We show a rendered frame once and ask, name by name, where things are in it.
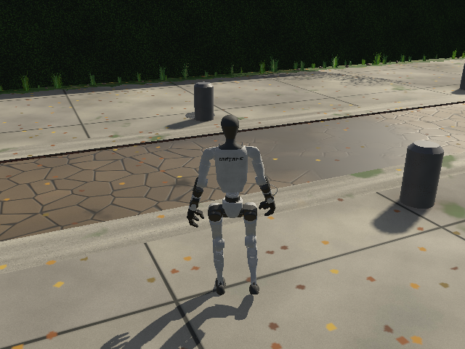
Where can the robot right hand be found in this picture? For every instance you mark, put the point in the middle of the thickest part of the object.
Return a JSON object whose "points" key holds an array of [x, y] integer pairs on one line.
{"points": [[265, 205]]}

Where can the robot right thigh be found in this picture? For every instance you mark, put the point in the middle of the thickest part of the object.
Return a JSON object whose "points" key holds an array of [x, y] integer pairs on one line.
{"points": [[250, 218]]}

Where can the right robot forearm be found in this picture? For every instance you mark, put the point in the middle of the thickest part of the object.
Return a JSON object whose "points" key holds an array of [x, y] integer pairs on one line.
{"points": [[266, 190]]}

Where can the left robot forearm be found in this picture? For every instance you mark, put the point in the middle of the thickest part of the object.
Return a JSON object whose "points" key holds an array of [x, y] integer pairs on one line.
{"points": [[196, 196]]}

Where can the right robot upper arm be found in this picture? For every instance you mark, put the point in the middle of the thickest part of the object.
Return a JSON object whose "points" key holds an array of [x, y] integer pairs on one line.
{"points": [[253, 152]]}

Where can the robot left hand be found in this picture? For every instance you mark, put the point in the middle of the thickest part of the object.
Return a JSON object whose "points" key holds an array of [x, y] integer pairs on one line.
{"points": [[191, 216]]}

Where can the robot left foot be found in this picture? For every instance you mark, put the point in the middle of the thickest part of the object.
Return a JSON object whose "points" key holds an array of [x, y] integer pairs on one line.
{"points": [[220, 287]]}

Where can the left robot upper arm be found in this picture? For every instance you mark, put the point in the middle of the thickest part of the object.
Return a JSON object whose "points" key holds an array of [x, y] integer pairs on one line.
{"points": [[205, 164]]}

